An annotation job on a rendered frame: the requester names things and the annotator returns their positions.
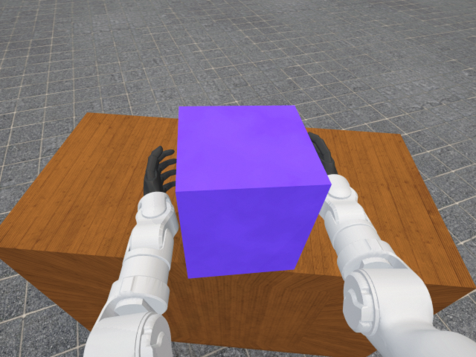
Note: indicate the robot right upper arm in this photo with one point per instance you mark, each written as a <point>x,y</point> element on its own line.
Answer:
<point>391,307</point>

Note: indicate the robot left hand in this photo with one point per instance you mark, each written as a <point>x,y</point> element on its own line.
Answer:
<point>153,179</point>

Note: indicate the robot right hand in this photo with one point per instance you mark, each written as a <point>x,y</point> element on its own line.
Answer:
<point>323,153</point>

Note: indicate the robot left upper arm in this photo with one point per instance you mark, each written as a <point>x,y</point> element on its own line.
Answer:
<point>144,334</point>

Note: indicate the carton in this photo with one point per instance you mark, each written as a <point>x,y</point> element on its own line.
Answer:
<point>249,188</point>

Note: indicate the pedestal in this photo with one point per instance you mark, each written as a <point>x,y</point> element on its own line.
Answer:
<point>68,235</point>

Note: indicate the robot right forearm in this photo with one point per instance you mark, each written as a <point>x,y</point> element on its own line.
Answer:
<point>352,234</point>

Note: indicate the robot left forearm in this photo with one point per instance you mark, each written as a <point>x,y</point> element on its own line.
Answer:
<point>142,284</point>

